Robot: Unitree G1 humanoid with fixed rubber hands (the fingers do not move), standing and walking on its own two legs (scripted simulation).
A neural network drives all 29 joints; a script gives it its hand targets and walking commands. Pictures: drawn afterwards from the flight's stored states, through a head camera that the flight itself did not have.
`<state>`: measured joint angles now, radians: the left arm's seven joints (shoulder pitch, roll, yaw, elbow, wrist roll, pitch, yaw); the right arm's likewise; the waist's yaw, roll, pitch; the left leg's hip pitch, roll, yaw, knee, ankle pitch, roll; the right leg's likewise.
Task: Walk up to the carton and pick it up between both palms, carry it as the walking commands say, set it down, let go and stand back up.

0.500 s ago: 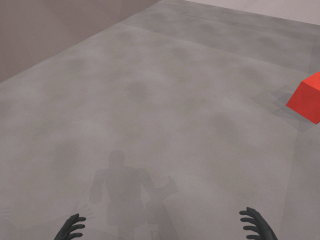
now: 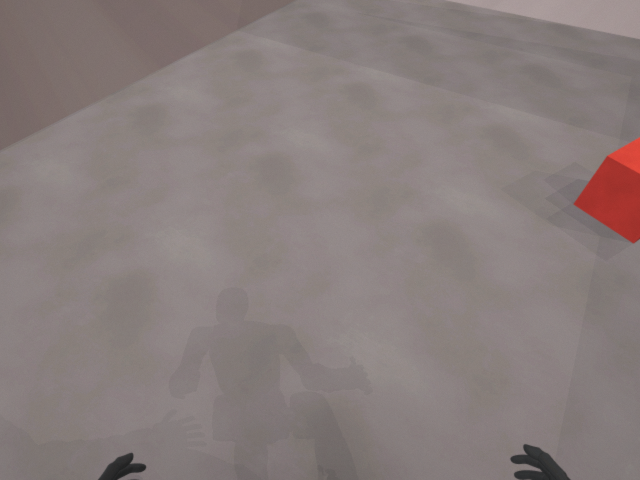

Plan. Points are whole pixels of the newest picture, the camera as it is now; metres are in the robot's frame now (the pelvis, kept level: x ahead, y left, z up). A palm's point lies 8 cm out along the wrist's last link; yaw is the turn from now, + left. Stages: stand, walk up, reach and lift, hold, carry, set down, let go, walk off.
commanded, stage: stand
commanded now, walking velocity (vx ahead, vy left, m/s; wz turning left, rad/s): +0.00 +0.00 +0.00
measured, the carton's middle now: (637, 189) +1.26 -1.38 -0.62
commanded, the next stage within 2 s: walk up in 1.44 s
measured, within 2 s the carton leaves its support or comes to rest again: neither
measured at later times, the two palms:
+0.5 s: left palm out of the picture +0.09 +0.30 -0.09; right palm out of the picture +0.10 -0.29 -0.09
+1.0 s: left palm out of the picture +0.07 +0.30 -0.09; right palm out of the picture +0.09 -0.29 -0.08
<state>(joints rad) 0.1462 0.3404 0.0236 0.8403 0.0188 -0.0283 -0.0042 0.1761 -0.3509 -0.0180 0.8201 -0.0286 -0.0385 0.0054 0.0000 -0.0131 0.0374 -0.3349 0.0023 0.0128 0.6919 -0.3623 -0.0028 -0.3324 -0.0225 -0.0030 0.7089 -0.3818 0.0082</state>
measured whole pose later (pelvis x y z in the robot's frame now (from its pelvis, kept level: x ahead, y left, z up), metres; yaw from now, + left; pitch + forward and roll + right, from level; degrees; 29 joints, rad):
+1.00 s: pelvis +0.00 +0.00 +0.03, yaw +0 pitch -2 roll +0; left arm 0.10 0.36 0.01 1.12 0.01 -0.02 -0.01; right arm 0.10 -0.35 0.00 1.08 -0.01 -0.03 0.00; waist 0.01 -0.01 0.04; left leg -0.13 0.00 0.01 0.35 -0.18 0.00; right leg -0.13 -0.03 -0.01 0.36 -0.20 0.02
